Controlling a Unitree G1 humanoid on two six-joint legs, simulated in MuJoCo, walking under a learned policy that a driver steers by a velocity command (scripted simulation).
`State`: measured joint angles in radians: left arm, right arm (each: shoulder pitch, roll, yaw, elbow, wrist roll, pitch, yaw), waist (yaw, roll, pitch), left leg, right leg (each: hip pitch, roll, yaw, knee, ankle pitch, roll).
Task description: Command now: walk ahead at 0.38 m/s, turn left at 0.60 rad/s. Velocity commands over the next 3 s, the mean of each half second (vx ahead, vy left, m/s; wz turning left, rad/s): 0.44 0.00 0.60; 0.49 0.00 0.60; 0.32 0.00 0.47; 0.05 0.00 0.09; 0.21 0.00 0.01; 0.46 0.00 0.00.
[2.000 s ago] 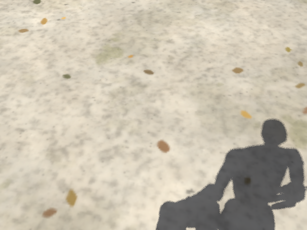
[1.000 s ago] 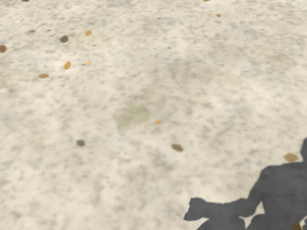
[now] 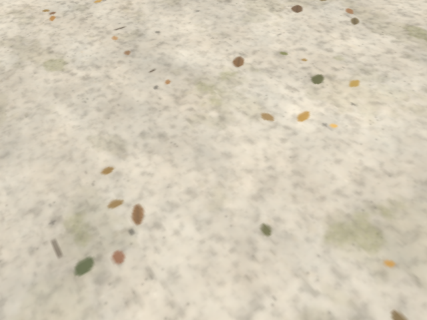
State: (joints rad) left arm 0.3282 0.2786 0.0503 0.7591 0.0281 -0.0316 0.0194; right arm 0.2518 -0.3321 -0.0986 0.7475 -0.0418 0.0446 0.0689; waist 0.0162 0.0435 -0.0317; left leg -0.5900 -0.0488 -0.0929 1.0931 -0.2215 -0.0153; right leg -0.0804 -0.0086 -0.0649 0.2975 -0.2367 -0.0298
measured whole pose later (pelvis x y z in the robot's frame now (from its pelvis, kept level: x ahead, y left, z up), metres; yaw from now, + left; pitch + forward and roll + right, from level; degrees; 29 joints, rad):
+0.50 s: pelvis +0.22 +0.11 -0.01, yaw +18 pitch +1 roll +0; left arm 0.23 0.28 0.04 0.74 0.05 -0.02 -0.03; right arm 0.31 -0.27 -0.05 0.78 0.00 -0.03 0.02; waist 0.01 -0.04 0.05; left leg -0.14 -0.13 -0.06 0.36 -0.22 0.12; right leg -0.60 -0.13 0.01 1.05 -0.26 0.03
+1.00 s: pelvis +0.51 +0.19 -0.01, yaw +37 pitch +0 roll -1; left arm 0.28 0.26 0.04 0.78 0.02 -0.08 0.00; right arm 0.24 -0.33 -0.06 0.78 -0.04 0.00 0.04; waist 0.01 0.05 0.05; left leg -0.54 0.00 -0.04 1.13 -0.28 0.06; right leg -0.18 0.01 -0.14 0.38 -0.20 -0.04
